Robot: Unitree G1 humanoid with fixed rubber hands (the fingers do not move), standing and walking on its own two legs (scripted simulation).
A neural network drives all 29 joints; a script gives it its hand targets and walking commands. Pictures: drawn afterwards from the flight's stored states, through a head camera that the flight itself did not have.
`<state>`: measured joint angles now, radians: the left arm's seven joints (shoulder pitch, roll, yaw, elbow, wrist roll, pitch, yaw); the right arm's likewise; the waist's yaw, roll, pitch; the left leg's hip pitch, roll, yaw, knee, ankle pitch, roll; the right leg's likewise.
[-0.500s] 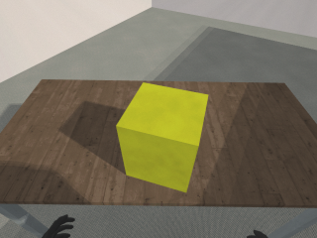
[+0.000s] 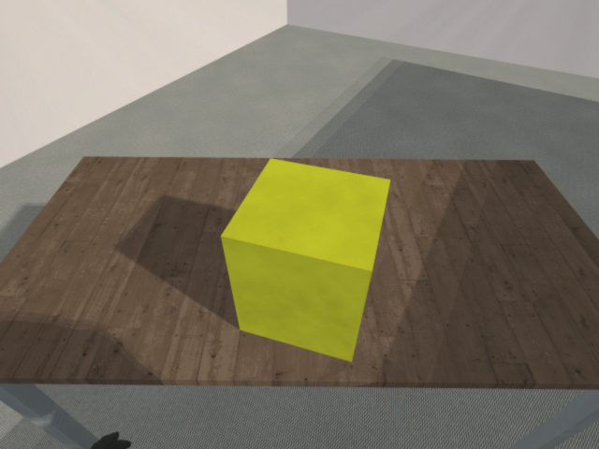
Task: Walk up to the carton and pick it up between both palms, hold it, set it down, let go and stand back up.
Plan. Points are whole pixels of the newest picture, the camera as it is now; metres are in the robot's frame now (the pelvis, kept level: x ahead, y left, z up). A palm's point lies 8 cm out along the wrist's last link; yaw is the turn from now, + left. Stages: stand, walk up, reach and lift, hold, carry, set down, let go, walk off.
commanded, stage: stand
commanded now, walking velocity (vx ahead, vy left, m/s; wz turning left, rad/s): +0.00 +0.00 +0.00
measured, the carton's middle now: (310, 259) +0.45 -0.01 -0.01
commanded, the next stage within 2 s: none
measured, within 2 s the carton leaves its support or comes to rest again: neither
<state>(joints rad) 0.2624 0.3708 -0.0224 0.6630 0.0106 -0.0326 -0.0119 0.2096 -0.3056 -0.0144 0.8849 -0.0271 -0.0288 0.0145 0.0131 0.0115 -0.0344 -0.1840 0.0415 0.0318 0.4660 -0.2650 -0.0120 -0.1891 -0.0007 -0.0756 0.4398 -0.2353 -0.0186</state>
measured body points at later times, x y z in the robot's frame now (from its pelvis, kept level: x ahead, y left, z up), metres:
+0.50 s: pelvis -0.02 +0.00 +0.00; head -0.04 +0.00 +0.45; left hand +0.09 +0.29 -0.10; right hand +0.07 -0.28 -0.13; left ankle -0.01 +0.13 -0.74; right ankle +0.00 -0.11 -0.74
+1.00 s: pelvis -0.02 +0.00 +0.00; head -0.03 +0.00 +0.45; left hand +0.08 +0.30 -0.11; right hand +0.07 -0.28 -0.13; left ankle -0.01 +0.13 -0.74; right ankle +0.00 -0.11 -0.74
